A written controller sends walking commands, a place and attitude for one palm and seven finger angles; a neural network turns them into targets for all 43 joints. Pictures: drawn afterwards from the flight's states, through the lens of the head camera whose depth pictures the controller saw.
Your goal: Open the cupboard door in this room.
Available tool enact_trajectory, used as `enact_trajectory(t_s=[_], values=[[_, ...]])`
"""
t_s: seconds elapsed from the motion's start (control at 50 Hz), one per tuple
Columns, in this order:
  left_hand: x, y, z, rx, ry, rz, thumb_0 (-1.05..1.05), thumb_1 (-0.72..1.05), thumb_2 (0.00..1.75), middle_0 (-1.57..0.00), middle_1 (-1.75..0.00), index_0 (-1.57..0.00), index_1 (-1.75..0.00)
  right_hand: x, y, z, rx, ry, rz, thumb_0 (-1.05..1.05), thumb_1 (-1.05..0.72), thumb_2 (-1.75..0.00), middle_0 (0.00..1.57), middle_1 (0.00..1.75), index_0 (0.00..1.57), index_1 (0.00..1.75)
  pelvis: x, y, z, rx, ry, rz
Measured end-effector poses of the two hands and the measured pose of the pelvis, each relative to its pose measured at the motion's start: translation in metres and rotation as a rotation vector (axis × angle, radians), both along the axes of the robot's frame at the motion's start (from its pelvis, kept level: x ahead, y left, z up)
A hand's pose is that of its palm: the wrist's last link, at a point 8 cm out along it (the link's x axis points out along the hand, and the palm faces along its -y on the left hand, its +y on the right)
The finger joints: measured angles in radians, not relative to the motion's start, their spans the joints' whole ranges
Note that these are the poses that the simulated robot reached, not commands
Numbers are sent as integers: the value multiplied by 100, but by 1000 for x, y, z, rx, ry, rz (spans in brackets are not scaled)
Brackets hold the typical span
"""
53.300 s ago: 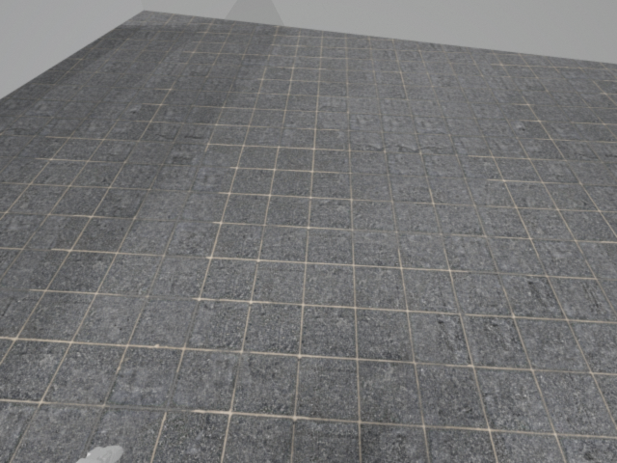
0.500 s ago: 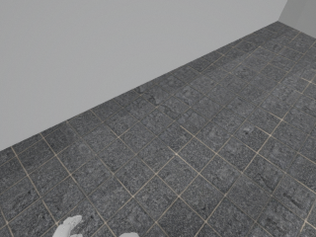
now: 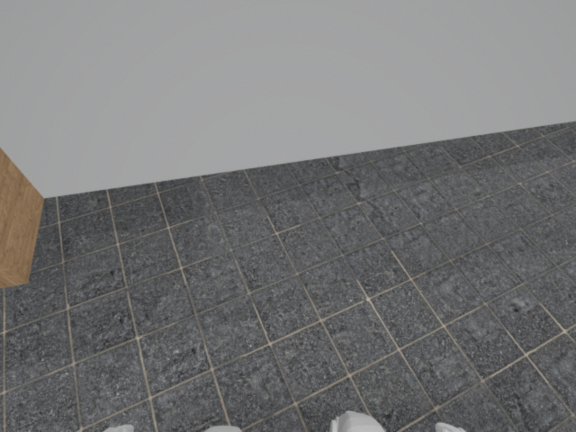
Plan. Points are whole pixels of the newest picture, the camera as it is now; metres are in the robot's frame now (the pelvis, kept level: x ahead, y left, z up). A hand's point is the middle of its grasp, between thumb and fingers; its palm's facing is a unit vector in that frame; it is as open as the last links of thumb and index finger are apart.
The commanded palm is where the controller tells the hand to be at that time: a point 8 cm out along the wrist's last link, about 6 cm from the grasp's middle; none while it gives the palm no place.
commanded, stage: turn to face it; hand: left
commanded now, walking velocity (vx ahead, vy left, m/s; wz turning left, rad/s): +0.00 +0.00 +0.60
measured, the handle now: out of the picture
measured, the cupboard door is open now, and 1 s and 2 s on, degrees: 47 47 47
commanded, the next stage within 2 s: take the last steps up to it in 1.70 s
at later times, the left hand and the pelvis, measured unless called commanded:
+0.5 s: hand out of the picture +0.00 +0.17 -0.17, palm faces +0.34 -0.92 -0.21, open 7.4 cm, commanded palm none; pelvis +0.01 -0.03 +0.00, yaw +20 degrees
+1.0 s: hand out of the picture +0.01 +0.17 -0.14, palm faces +0.57 -0.77 -0.29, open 7.4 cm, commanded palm none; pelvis +0.04 -0.06 +0.00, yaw +37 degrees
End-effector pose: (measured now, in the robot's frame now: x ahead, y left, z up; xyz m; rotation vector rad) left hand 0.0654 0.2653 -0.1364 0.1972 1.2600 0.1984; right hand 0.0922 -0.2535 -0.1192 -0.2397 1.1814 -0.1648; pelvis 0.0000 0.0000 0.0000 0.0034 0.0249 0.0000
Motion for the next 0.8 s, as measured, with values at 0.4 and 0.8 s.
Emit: enact_trajectory(t_s=[0.4,0.8], values=[[-50,-62,17,-5,-49,210,1,90,90,-20,-30,-20,-30,67,-19,-7,53,60,211,1,-91,-90,20,30,20,30,11,-43,8,44,-14,269],[-92,-23,16,36,-69,471,1,90,90,-20,-30,-19,-30,118,37,-3,15,42,481,0,-90,-90,20,30,20,30,22,-34,5,-12,0,501]])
